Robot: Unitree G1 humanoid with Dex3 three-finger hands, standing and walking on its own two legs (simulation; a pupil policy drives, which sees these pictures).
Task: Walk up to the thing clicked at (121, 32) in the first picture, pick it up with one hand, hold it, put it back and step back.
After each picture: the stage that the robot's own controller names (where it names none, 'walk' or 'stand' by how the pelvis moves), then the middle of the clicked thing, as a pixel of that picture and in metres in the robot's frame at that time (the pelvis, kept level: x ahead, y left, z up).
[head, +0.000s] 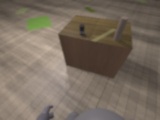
stand; (120, 29) +0.92 -0.26 +0.04
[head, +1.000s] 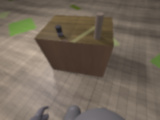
walk; (98, 27) +0.84 +0.01 +0.07
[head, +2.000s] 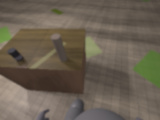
walk; (60, 49) +0.50 +0.31 +0.05
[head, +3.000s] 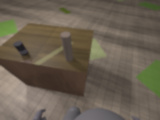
stand; (67, 48) +0.51 +0.23 +0.06
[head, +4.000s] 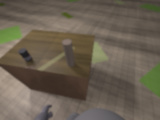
stand; (69, 54) +0.49 +0.21 +0.04
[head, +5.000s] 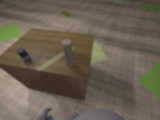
stand; (68, 54) +0.49 +0.22 +0.03
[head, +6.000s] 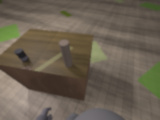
stand; (66, 55) +0.48 +0.23 +0.03
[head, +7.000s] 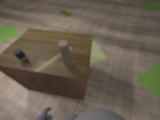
stand; (65, 55) +0.47 +0.23 +0.03
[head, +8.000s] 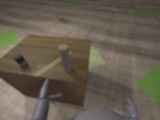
rise first; (65, 59) +0.45 +0.25 +0.04
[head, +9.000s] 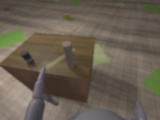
go down; (69, 56) +0.48 +0.24 +0.04
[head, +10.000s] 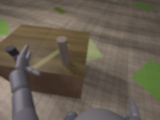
go down; (63, 52) +0.48 +0.23 +0.05
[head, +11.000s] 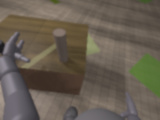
go down; (61, 48) +0.47 +0.21 +0.08
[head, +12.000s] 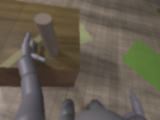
close in; (49, 39) +0.47 +0.23 +0.11
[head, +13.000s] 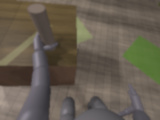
close; (45, 32) +0.52 +0.24 +0.13
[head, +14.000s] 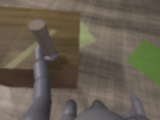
lift; (46, 44) +0.45 +0.25 +0.12
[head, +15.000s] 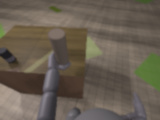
lift; (61, 52) +0.36 +0.19 +0.18
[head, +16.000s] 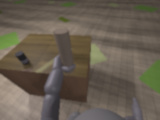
hold; (65, 53) +0.34 +0.17 +0.21
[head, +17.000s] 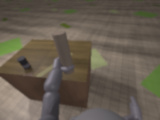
hold; (64, 54) +0.35 +0.18 +0.22
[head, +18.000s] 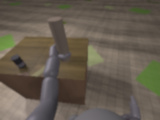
crouch; (61, 42) +0.41 +0.20 +0.25
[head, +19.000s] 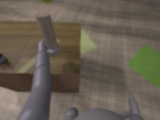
lower; (49, 37) +0.49 +0.25 +0.16
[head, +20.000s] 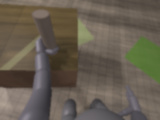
lower; (48, 36) +0.50 +0.23 +0.12
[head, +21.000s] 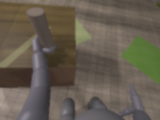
lower; (44, 35) +0.50 +0.24 +0.12
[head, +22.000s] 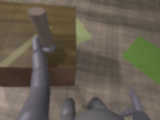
lower; (44, 35) +0.50 +0.24 +0.12
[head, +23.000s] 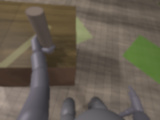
lower; (43, 34) +0.50 +0.25 +0.12
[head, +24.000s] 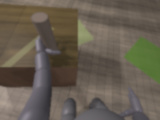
open; (47, 38) +0.49 +0.23 +0.12
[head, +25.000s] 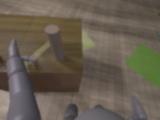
sink last; (56, 46) +0.47 +0.22 +0.10
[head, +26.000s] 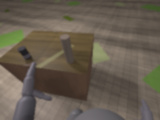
stand; (67, 50) +0.51 +0.25 +0.09
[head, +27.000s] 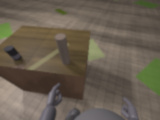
stand; (63, 51) +0.47 +0.24 +0.08
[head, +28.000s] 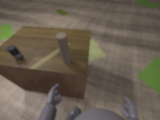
stand; (64, 50) +0.48 +0.23 +0.09
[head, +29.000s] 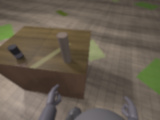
stand; (65, 49) +0.49 +0.23 +0.09
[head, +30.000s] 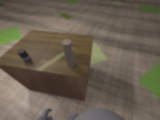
stand; (68, 54) +0.49 +0.22 +0.04
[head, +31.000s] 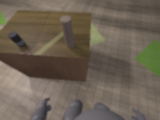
walk; (68, 34) +0.58 +0.21 +0.06
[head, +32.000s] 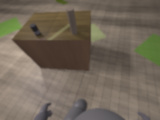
walk; (72, 22) +0.85 +0.27 +0.05
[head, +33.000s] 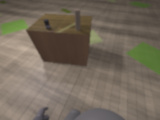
stand; (77, 20) +1.12 +0.27 +0.05
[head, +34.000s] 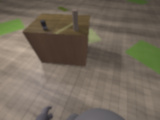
stand; (75, 20) +1.09 +0.27 +0.03
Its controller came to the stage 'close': yes
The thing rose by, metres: 0.23
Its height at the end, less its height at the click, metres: +0.00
